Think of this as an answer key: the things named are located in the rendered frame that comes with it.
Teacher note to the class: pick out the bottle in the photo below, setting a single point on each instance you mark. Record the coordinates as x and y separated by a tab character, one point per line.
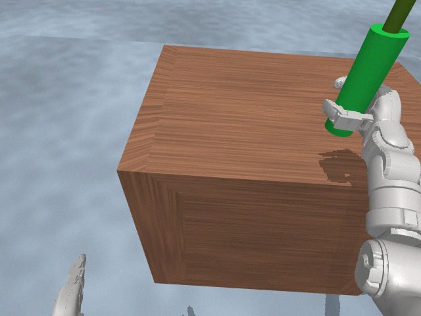
380	49

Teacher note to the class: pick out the left robot hand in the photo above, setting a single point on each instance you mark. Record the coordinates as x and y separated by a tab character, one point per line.
70	296

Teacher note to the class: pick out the right robot arm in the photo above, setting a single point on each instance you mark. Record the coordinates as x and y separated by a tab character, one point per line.
389	267

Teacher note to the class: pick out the right robot hand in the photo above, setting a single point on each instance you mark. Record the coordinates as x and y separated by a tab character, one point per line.
386	105

